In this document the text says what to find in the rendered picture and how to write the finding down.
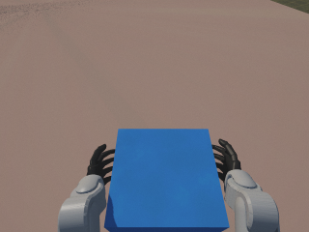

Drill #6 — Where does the robot right hand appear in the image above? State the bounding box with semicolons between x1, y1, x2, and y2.
211;138;241;184

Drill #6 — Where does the robot right forearm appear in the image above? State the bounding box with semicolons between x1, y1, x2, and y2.
224;169;280;232

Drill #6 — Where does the robot left hand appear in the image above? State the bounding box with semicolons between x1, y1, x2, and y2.
86;144;115;185

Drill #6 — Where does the robot left forearm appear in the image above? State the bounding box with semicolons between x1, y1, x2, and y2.
57;174;107;232

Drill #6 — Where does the carton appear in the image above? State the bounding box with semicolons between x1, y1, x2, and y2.
103;129;230;232

